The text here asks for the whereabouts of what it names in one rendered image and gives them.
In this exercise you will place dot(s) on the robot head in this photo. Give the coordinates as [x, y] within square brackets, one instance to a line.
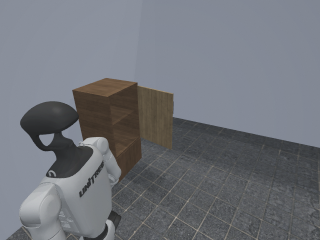
[53, 117]

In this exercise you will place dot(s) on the robot right upper arm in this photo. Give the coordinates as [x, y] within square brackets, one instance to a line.
[113, 170]

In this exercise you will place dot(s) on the robot right thigh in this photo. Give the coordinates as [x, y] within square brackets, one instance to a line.
[115, 218]

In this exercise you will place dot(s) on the cupboard door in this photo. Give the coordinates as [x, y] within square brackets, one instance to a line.
[155, 109]

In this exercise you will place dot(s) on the robot left upper arm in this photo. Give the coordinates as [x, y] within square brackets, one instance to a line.
[39, 213]

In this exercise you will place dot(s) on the robot right forearm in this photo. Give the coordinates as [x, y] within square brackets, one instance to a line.
[112, 184]

